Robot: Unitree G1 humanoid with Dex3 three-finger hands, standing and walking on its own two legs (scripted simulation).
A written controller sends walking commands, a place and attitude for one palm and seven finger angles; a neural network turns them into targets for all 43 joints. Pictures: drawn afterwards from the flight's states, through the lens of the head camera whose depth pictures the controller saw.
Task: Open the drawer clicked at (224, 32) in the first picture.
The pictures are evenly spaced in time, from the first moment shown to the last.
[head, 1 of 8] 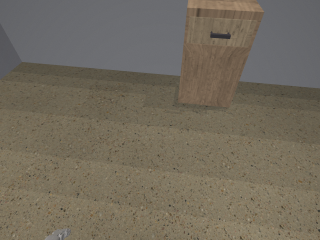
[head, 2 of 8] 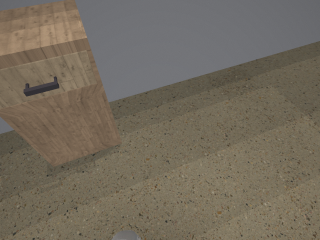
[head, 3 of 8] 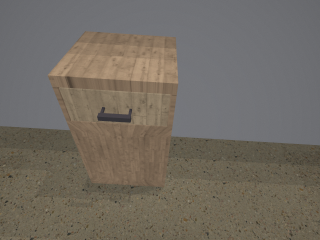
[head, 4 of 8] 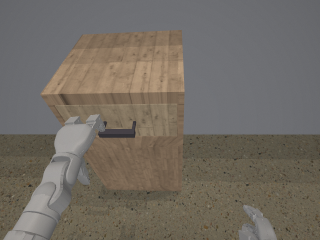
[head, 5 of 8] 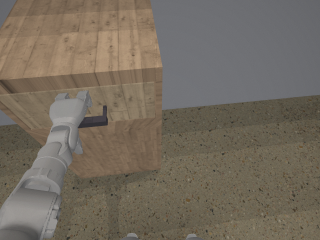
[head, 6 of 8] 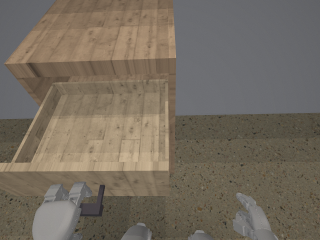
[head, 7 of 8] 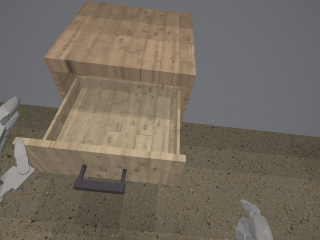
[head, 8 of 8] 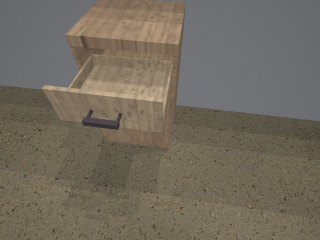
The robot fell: no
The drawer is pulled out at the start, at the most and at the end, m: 0.00 0.30 0.28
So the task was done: yes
